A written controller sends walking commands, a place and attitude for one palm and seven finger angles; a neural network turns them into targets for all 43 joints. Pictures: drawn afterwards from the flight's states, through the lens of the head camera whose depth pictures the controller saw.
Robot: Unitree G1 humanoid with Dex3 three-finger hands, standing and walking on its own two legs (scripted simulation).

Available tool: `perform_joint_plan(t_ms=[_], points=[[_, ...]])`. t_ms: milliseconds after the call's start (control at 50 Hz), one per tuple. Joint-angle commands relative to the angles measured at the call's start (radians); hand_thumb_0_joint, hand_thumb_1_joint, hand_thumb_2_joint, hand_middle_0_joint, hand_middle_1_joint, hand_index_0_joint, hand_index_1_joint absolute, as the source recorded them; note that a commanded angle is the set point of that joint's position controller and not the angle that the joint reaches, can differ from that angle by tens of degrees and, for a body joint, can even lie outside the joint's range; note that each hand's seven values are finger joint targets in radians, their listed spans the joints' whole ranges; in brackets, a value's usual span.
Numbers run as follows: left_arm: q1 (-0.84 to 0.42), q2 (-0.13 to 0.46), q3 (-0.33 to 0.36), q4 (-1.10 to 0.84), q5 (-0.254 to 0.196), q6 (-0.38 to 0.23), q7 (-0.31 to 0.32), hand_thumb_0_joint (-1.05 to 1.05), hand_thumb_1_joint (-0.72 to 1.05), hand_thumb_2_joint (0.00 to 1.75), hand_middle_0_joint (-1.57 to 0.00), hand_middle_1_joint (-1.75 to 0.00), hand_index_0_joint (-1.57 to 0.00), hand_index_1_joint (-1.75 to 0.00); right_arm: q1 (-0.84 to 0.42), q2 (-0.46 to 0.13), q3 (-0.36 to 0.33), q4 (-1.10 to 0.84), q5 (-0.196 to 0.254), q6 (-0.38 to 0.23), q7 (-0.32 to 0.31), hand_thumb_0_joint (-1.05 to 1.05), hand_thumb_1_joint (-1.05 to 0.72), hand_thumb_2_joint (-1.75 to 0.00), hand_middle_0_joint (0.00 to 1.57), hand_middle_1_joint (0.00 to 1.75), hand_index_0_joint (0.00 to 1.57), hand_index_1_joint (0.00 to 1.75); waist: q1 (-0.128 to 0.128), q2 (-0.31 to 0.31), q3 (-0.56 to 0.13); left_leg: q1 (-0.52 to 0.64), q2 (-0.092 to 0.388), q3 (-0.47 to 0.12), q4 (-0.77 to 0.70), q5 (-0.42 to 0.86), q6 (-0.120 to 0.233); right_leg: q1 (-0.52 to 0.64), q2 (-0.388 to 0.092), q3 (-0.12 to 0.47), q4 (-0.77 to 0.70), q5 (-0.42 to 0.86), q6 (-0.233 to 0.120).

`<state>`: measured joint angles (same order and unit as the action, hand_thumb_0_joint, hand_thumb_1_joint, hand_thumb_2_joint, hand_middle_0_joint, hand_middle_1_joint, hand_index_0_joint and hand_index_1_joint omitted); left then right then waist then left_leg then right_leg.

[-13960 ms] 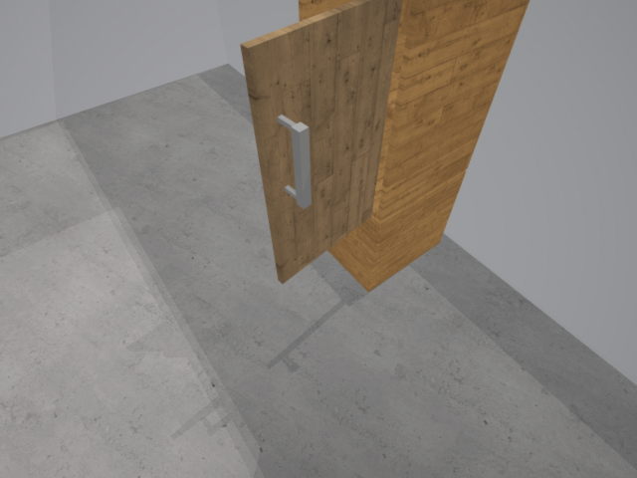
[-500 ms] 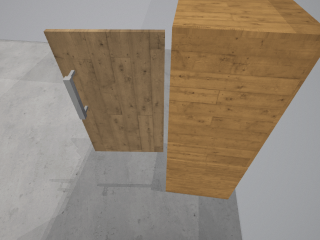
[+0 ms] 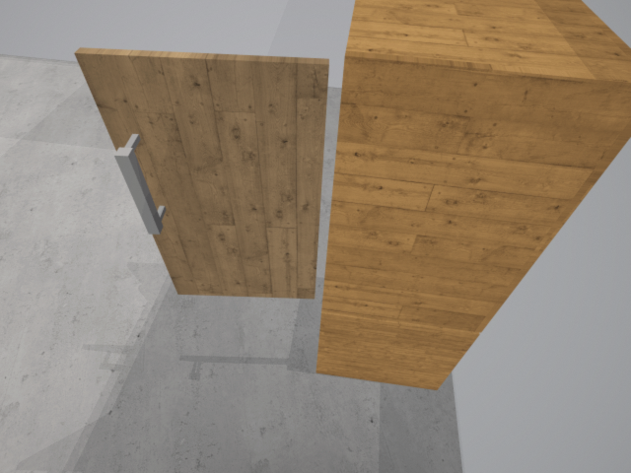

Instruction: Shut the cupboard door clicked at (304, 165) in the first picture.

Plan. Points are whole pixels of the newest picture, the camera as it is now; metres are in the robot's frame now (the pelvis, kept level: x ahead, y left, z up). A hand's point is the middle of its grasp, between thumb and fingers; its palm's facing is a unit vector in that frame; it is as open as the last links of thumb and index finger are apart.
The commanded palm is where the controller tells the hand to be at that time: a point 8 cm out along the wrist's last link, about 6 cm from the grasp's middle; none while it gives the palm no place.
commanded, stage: look again from close up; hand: left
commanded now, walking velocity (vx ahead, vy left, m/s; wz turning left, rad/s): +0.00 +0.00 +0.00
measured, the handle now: (145, 186) +0.54 +0.32 +0.03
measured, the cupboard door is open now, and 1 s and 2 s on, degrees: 97 97 97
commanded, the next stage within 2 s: shuffle to correct the standing spot in 0.28 s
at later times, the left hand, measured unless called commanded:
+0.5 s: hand out of the picture +0.07 +0.24 -0.16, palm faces -0.02 -0.96 -0.29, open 7.4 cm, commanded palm none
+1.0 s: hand out of the picture +0.15 +0.24 -0.17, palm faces +0.00 -0.98 -0.19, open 7.4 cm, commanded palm none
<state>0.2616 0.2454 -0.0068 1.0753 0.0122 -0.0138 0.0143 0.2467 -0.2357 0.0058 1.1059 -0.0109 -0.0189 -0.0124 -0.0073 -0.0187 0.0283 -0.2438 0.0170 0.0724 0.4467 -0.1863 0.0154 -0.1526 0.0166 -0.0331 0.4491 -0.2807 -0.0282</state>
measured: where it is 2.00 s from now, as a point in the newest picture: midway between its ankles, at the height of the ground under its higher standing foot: outside the picture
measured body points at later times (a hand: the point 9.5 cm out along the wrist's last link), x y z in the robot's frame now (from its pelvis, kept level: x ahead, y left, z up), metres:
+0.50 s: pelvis +0.03 +0.02 +0.00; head +0.03 +0.02 +0.45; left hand +0.08 +0.29 -0.14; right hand +0.11 -0.26 -0.13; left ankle +0.03 +0.11 -0.74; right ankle -0.02 -0.10 -0.74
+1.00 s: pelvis +0.09 +0.06 +0.00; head +0.13 +0.06 +0.44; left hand +0.15 +0.29 -0.16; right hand +0.04 -0.15 -0.16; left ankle +0.03 +0.11 -0.74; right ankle +0.13 -0.05 -0.70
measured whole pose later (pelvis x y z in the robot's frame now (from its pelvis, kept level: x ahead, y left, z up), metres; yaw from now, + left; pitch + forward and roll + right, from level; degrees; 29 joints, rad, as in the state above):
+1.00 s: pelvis +0.09 +0.06 +0.00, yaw +0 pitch -1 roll +0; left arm 0.19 0.16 0.03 1.00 0.02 0.03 0.01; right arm 0.37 -0.14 0.02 1.08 -0.02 -0.02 -0.03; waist -0.01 -0.01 0.11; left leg -0.07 -0.09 0.11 0.38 -0.30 0.11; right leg -0.46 -0.08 -0.10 0.88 -0.41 -0.01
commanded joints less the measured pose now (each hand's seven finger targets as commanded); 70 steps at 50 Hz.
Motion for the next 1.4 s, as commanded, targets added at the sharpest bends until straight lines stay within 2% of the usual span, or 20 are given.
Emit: perform_joint_plan(t_ms=[0, 380, 520, 620, 660, 680, 700, 720, 780, 960, 1020, 1040, 1060, 1080, 1100, 1120, 1160, 1200, 1340, 1380], points=[[0.002, 0.158, 0.025, -0.042, 0.001, -0.022, 0.012, 0.00, 0.90, 0.90, -0.20, -0.30, -0.20, -0.30, -0.035, -0.156, -0.022, -0.045, 0.000, -0.022, -0.007, 0.00, -0.90, -0.90, 0.20, 0.30, 0.20, 0.30, 0.010, 0.031, -0.015, 0.065, 0.104, -0.123, -0.086, 0.077, 0.025, -0.055, -0.124, 0.128, -0.109, 0.102, -0.019], [-0.058, 0.210, 0.029, -0.044, 0.005, -0.016, 0.006, 0.00, 0.90, 0.90, -0.20, -0.30, -0.20, -0.30, -0.133, -0.212, -0.021, -0.060, 0.000, -0.021, -0.006, 0.00, -0.90, -0.90, 0.20, 0.30, 0.20, 0.30, 0.016, 0.015, -0.044, 0.123, 0.109, -0.125, -0.105, 0.168, 0.028, -0.013, -0.140, 0.116, -0.119, 0.178, -0.003], [0.023, 0.193, 0.042, -0.041, 0.012, 0.004, 0.006, 0.00, 0.90, 0.90, -0.20, -0.30, -0.20, -0.30, -0.084, -0.137, -0.008, -0.082, -0.009, 0.001, 0.005, 0.00, -0.90, -0.90, 0.20, 0.30, 0.20, 0.30, 0.037, -0.060, 0.017, -0.039, 0.038, -0.061, 0.000, -0.059, 0.009, 0.032, -0.214, 0.198, -0.137, 0.001, -0.057], [0.080, 0.201, 0.066, -0.052, 0.014, 0.009, 0.015, 0.00, 0.90, 0.90, -0.20, -0.30, -0.20, -0.30, -0.028, -0.107, -0.011, -0.108, -0.010, 0.000, 0.004, 0.00, -0.90, -0.90, 0.20, 0.30, 0.20, 0.30, 0.040, -0.132, 0.047, -0.112, 0.009, -0.002, 0.102, -0.069, -0.003, 0.078, -0.290, 0.231, -0.070, 0.207, -0.111], [0.072, 0.181, 0.066, -0.066, 0.013, 0.014, 0.015, 0.00, 0.90, 0.90, -0.20, -0.30, -0.20, -0.30, 0.038, -0.117, -0.014, -0.097, -0.008, -0.007, 0.001, 0.00, -0.90, -0.90, 0.20, 0.30, 0.20, 0.30, 0.009, -0.036, 0.016, 0.044, 0.025, -0.032, 0.016, 0.079, 0.019, -0.001, -0.219, 0.130, 0.069, 0.262, -0.073], [0.048, 0.145, 0.058, -0.083, 0.010, 0.017, 0.012, 0.00, 0.90, 0.90, -0.20, -0.30, -0.20, -0.30, 0.115, -0.157, -0.024, -0.077, -0.013, -0.010, -0.004, 0.00, -0.90, -0.90, 0.20, 0.30, 0.20, 0.30, -0.027, 0.116, -0.010, 0.207, 0.115, -0.163, -0.025, 0.265, 0.078, -0.150, -0.123, 0.019, 0.250, 0.161, -0.028], [-0.005, 0.100, 0.041, -0.113, 0.012, 0.017, 0.012, 0.00, 0.90, 0.90, -0.20, -0.30, -0.20, -0.30, 0.209, -0.186, -0.032, -0.055, -0.013, -0.009, -0.013, 0.00, -0.90, -0.90, 0.20, 0.30, 0.20, 0.30, -0.057, 0.273, -0.002, 0.339, 0.236, -0.334, -0.114, 0.503, 0.162, -0.355, -0.028, -0.063, 0.463, -0.270, 0.011], [-0.051, 0.088, 0.039, -0.136, 0.013, 0.014, 0.018, 0.00, 0.90, 0.90, -0.20, -0.30, -0.20, -0.30, 0.257, -0.165, -0.022, -0.042, -0.007, -0.007, -0.023, 0.00, -0.90, -0.90, 0.20, 0.30, 0.20, 0.30, -0.062, 0.221, 0.015, 0.356, 0.300, -0.375, -0.120, 0.629, 0.236, -0.438, -0.048, -0.006, 0.615, -0.356, 0.008], [-0.041, 0.054, 0.045, -0.123, 0.010, 0.019, 0.012, 0.00, 0.90, 0.90, -0.20, -0.30, -0.20, -0.30, 0.171, -0.111, -0.015, -0.085, -0.010, -0.016, -0.026, 0.00, -0.90, -0.90, 0.20, 0.30, 0.20, 0.30, -0.010, 0.049, 0.017, 0.260, 0.260, -0.271, -0.132, 0.583, 0.259, -0.427, -0.107, 0.013, 0.716, -0.231, 0.009], [-0.053, -0.013, 0.051, -0.146, 0.013, 0.025, 0.013, 0.00, 0.90, 0.90, -0.20, -0.30, -0.20, -0.30, 0.174, -0.070, -0.023, -0.065, -0.014, -0.011, -0.022, 0.00, -0.90, -0.90, 0.20, 0.30, 0.20, 0.30, 0.009, 0.097, 0.032, 0.164, 0.188, -0.151, -0.136, 0.531, 0.213, -0.266, -0.080, -0.075, 0.359, -0.101, 0.011], [0.037, 0.002, 0.064, -0.132, 0.016, 0.009, 0.024, 0.00, 0.90, 0.90, -0.20, -0.30, -0.20, -0.30, 0.162, -0.065, -0.030, -0.068, -0.006, -0.001, -0.017, 0.00, -0.90, -0.90, 0.20, 0.30, 0.20, 0.30, 0.060, 0.042, 0.010, 0.102, 0.169, -0.120, -0.012, 0.542, 0.163, -0.084, -0.072, -0.080, 0.156, 0.036, 0.004], [0.118, 0.021, 0.070, -0.110, 0.017, -0.001, 0.028, 0.00, 0.90, 0.90, -0.20, -0.30, -0.20, -0.30, 0.151, -0.071, -0.034, -0.079, 0.001, 0.000, -0.014, 0.00, -0.90, -0.90, 0.20, 0.30, 0.20, 0.30, 0.097, 0.011, -0.016, 0.060, 0.132, -0.079, 0.084, 0.465, 0.117, 0.036, -0.105, -0.065, 0.040, 0.139, -0.003], [0.192, 0.088, 0.082, -0.094, 0.022, -0.013, 0.038, 0.00, 0.90, 0.90, -0.20, -0.30, -0.20, -0.30, 0.170, -0.045, -0.037, -0.091, 0.011, 0.000, -0.009, 0.00, -0.90, -0.90, 0.20, 0.30, 0.20, 0.30, 0.112, -0.120, -0.066, -0.102, 0.054, -0.034, 0.263, 0.221, 0.061, 0.217, -0.274, 0.130, -0.004, 0.270, -0.072], [0.239, 0.162, 0.099, -0.100, 0.018, -0.012, 0.044, 0.00, 0.90, 0.90, -0.20, -0.30, -0.20, -0.30, 0.184, -0.015, -0.043, -0.121, 0.007, 0.001, -0.006, 0.00, -0.90, -0.90, 0.20, 0.30, 0.20, 0.30, 0.110, -0.267, -0.104, -0.290, -0.081, 0.012, 0.533, -0.376, -0.004, 0.296, -0.552, 0.479, -0.111, 0.472, -0.230], [0.212, 0.181, 0.108, -0.109, 0.007, -0.008, 0.050, 0.00, 0.90, 0.90, -0.20, -0.30, -0.20, -0.30, 0.154, -0.037, -0.052, -0.133, -0.008, 0.023, -0.011, 0.00, -0.90, -0.90, 0.20, 0.30, 0.20, 0.30, 0.101, -0.171, -0.080, -0.320, -0.027, -0.098, 0.687, -0.441, -0.018, 0.179, -0.604, 0.508, -0.153, 0.398, -0.292], [0.152, 0.178, 0.115, -0.128, 0.008, -0.005, 0.058, 0.00, 0.90, 0.90, -0.20, -0.30, -0.20, -0.30, 0.112, -0.028, -0.059, -0.150, -0.011, 0.041, -0.007, 0.00, -0.90, -0.90, 0.20, 0.30, 0.20, 0.30, 0.089, -0.161, -0.043, -0.345, -0.005, -0.121, 0.780, -0.409, -0.023, 0.078, -0.587, 0.512, -0.177, 0.251, -0.289], [0.048, 0.113, 0.098, -0.155, 0.015, -0.003, 0.060, 0.00, 0.90, 0.90, -0.20, -0.30, -0.20, -0.30, 0.054, -0.010, -0.060, -0.161, -0.019, 0.058, 0.014, 0.00, -0.90, -0.90, 0.20, 0.30, 0.20, 0.30, 0.048, -0.082, 0.039, -0.337, 0.050, -0.137, 0.795, -0.269, -0.031, -0.125, -0.473, 0.316, -0.190, 0.097, -0.209], [-0.008, 0.119, 0.099, -0.174, 0.023, -0.004, 0.050, 0.00, 0.90, 0.90, -0.20, -0.30, -0.20, -0.30, 0.094, 0.013, -0.061, -0.158, -0.018, 0.073, 0.027, 0.00, -0.90, -0.90, 0.20, 0.30, 0.20, 0.30, 0.013, -0.155, 0.005, -0.249, 0.044, -0.081, 0.716, -0.185, -0.049, -0.219, -0.388, 0.157, -0.196, 0.039, -0.140], [-0.021, 0.158, 0.106, -0.181, 0.031, 0.025, 0.016, 0.00, 0.90, 0.90, -0.20, -0.30, -0.20, -0.30, 0.118, 0.035, -0.053, -0.164, -0.002, 0.024, 0.019, 0.00, -0.90, -0.90, 0.20, 0.30, 0.20, 0.30, -0.002, -0.189, -0.034, 0.052, -0.035, 0.077, 0.145, -0.079, -0.065, -0.283, -0.257, 0.045, -0.047, -0.025, -0.056], [0.000, 0.071, 0.077, -0.182, 0.016, 0.038, 0.009, 0.00, 0.90, 0.90, -0.20, -0.30, -0.20, -0.30, 0.185, -0.038, -0.061, -0.139, -0.004, 0.003, 0.009, 0.00, -0.90, -0.90, 0.20, 0.30, 0.20, 0.30, -0.029, 0.075, -0.053, 0.180, 0.071, -0.046, -0.067, -0.037, -0.053, -0.337, -0.156, -0.025, 0.187, -0.126, 0.016]])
